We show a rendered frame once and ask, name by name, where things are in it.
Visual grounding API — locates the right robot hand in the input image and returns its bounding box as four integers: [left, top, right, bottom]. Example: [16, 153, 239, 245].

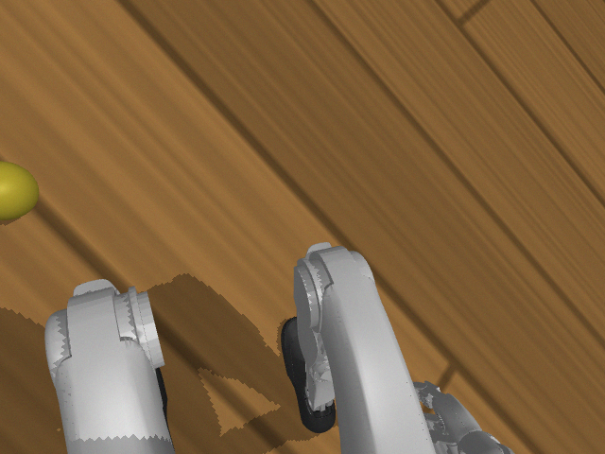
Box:
[412, 381, 483, 454]

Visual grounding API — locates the right robot foot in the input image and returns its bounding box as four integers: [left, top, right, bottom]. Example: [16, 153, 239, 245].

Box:
[281, 317, 336, 433]

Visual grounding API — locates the ball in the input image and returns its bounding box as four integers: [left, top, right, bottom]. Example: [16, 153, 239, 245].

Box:
[0, 161, 39, 220]

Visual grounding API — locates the left robot foot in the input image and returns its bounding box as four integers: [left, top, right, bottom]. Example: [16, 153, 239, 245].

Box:
[155, 367, 175, 450]

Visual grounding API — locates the right robot arm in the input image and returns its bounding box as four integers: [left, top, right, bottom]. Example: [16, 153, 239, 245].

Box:
[458, 431, 514, 454]

